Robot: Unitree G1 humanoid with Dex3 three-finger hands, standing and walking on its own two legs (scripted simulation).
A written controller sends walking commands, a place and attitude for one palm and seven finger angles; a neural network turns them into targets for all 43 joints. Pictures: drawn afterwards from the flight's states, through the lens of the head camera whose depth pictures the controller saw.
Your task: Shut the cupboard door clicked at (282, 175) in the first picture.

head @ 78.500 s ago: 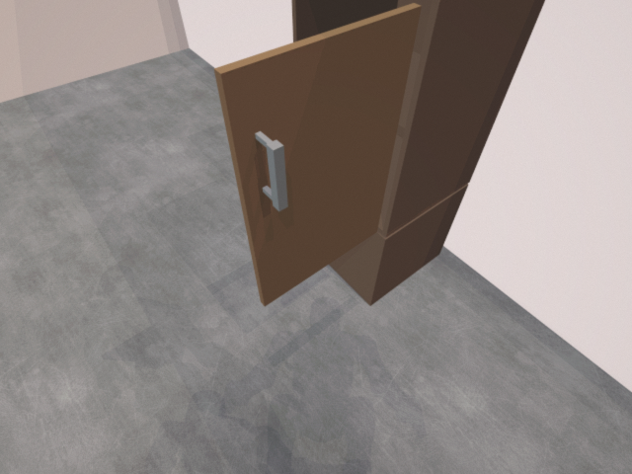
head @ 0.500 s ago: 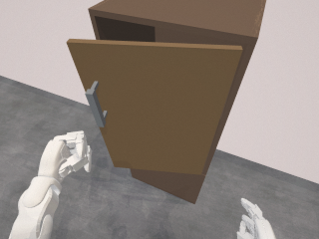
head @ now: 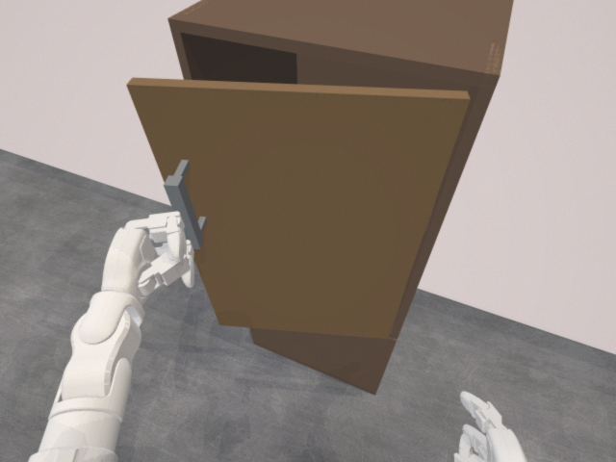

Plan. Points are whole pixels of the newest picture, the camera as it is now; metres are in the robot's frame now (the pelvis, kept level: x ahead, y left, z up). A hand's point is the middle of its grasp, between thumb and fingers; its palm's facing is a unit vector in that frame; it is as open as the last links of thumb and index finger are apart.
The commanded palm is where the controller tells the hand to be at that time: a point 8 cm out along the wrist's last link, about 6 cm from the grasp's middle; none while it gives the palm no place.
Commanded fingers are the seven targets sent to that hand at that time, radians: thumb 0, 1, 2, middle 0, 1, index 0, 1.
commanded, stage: bring the fist close to the handle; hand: left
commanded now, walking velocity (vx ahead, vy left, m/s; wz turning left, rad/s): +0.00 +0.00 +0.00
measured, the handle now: (189, 206) +0.44 +0.20 +0.10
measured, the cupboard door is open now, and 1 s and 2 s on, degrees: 18 14 3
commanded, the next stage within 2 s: push the door shut along its arc in 0.46 s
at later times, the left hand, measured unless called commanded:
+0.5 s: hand (207, 261) +0.34 +0.15 +0.10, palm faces -0.04 -1.00 -0.03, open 3.2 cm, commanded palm +0.32 +0.21 +0.10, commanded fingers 0.00 0.90 0.90 -1.30 -1.50 -1.30 -1.50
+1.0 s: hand (209, 229) +0.39 +0.16 +0.10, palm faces -0.13 -0.99 -0.04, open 3.1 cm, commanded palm +0.37 +0.21 +0.10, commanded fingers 0.00 0.90 0.90 -1.30 -1.50 -1.30 -1.50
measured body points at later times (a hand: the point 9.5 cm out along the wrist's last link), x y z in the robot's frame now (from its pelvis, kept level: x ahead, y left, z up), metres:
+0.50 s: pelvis +0.00 +0.01 +0.00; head +0.02 -0.01 +0.45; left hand +0.33 +0.20 +0.10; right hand +0.15 -0.24 -0.09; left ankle +0.01 +0.09 -0.72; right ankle -0.01 -0.09 -0.72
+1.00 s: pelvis +0.00 +0.00 +0.00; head +0.03 -0.01 +0.45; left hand +0.39 +0.21 +0.11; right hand +0.12 -0.26 -0.10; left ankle +0.01 +0.09 -0.72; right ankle -0.01 -0.09 -0.72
